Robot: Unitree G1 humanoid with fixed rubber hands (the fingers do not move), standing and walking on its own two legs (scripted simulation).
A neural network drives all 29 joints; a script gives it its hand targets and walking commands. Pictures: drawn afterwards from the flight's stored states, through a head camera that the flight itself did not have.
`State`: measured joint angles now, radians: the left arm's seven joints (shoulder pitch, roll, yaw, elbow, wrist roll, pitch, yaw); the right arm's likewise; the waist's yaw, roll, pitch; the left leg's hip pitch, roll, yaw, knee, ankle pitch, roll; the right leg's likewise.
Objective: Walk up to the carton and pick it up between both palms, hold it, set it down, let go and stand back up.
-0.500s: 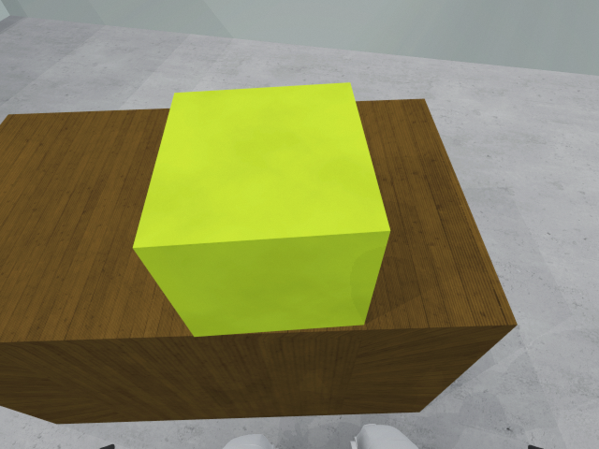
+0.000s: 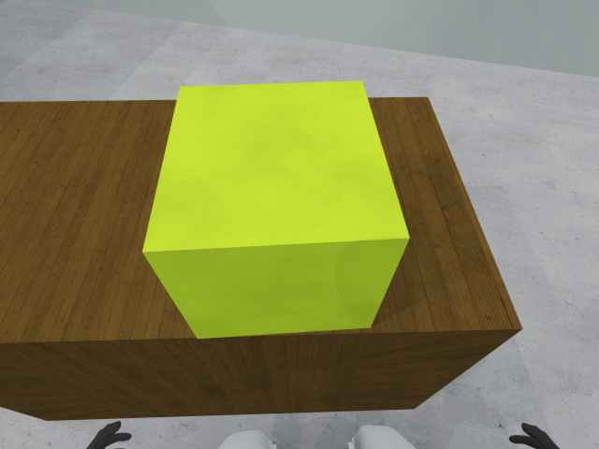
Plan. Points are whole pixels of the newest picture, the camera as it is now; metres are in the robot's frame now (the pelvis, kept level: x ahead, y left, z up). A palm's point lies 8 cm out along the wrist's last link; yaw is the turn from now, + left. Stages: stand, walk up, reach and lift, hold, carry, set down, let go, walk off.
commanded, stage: walk up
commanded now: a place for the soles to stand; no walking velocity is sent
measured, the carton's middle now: (278, 211) +0.42 +0.06 +0.04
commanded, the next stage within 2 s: none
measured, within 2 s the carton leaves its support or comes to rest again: neither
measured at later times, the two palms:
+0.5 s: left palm out of the picture +0.07 +0.30 -0.11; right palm out of the picture +0.07 -0.32 -0.11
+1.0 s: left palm out of the picture -0.06 +0.38 -0.13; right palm out of the picture -0.06 -0.24 -0.09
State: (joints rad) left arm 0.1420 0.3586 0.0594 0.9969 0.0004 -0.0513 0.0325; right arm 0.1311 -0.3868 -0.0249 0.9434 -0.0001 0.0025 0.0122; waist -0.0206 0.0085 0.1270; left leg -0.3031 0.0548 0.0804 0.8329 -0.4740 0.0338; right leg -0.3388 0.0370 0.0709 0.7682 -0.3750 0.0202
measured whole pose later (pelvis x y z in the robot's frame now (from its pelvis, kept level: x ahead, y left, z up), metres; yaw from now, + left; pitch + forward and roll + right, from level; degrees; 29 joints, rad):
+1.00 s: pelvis -0.11 +0.07 +0.00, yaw +2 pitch -6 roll -3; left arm 0.14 0.38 0.06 1.04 0.00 0.02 0.06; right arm 0.19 -0.38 -0.02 0.94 0.00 0.04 0.00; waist -0.02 -0.02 0.23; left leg -0.30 -0.07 0.09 0.76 -0.37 0.08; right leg -0.41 0.03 0.09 1.04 -0.44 0.01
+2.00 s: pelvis -0.06 -0.07 +0.01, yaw -2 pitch -2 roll +3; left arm 0.28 0.34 0.06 1.03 0.00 -0.06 0.05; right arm 0.13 -0.35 -0.02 0.98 0.00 0.01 -0.02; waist -0.02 0.00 0.14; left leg -0.42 0.01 0.00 0.98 -0.44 -0.01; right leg -0.29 0.12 0.09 0.71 -0.37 -0.08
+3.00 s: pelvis -0.10 +0.05 +0.00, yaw +1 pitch -7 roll -3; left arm 0.15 0.37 0.06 1.04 0.00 0.01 0.04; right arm 0.16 -0.35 -0.02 0.98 0.00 0.00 0.00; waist -0.02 0.00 0.18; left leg -0.30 -0.03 0.01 0.84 -0.41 0.07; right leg -0.32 0.04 0.11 0.96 -0.48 0.00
